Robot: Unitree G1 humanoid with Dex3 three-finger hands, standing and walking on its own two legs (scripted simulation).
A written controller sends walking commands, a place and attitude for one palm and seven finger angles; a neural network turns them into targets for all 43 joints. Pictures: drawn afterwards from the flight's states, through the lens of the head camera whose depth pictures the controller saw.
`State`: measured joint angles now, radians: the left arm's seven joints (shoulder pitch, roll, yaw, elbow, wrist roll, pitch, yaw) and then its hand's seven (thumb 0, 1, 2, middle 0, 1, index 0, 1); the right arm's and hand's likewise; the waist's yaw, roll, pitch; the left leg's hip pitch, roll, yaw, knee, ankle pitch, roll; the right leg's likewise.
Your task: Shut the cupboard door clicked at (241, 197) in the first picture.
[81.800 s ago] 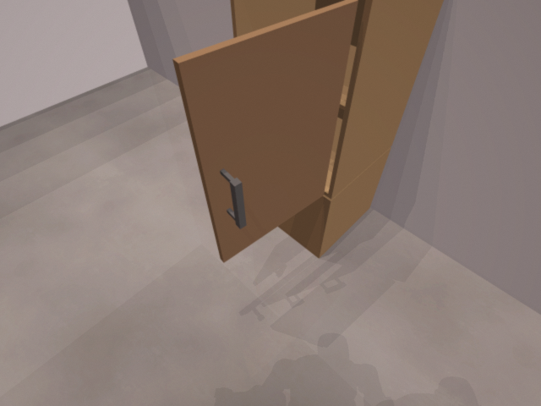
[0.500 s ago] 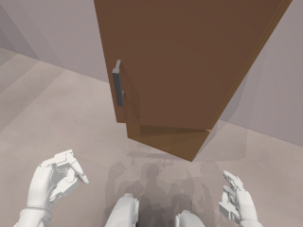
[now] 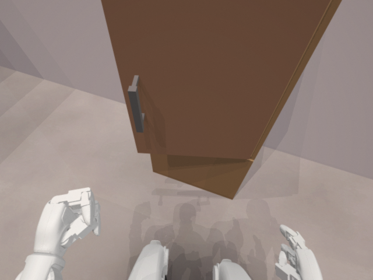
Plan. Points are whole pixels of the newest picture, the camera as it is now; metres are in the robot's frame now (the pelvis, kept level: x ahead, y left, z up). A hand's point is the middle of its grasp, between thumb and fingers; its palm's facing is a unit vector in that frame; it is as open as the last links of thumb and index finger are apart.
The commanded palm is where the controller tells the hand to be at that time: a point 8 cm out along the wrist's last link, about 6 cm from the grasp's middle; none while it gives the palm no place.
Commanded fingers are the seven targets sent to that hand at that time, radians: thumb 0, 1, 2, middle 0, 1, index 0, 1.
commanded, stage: raise the hand and make a fist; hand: left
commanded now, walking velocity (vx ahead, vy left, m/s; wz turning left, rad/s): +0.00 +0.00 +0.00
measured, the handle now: (138, 105) +0.51 +0.17 +0.05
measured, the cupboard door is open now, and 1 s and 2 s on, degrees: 18 18 18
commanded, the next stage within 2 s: bring the fist close to the handle in 0.26 s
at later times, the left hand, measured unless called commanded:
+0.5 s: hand (101, 213) +0.24 +0.18 +0.05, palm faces +0.02 -1.00 -0.03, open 3.1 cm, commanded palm +0.23 +0.22 +0.05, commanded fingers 0.00 0.90 0.90 -1.30 -1.50 -1.30 -1.50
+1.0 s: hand (132, 161) +0.35 +0.15 +0.05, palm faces +0.00 -1.00 -0.02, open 3.1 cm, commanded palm +0.33 +0.19 +0.05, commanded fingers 0.00 0.90 0.90 -1.30 -1.50 -1.30 -1.50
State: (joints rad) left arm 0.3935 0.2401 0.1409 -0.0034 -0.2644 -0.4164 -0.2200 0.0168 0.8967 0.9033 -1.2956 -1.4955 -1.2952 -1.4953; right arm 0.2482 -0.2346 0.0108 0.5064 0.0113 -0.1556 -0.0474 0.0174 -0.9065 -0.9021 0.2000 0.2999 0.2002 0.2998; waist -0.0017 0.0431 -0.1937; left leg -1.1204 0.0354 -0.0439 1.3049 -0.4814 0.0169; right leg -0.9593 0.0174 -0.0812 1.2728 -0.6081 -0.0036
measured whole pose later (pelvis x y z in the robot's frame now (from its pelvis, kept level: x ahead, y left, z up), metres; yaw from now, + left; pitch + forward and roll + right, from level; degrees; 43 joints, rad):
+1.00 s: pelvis +0.01 +0.00 +0.01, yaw +0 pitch +18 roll -3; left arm -0.11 0.20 0.09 0.38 -0.16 -0.39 -0.08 0.02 0.90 0.90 -1.30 -1.50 -1.30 -1.50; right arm 0.26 -0.24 0.02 0.56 0.00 -0.07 -0.02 0.02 -0.91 -0.90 0.20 0.30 0.20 0.30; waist -0.04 0.04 -0.18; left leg -1.10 0.04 -0.02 1.25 -0.47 0.01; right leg -0.96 0.02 -0.06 1.24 -0.60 -0.01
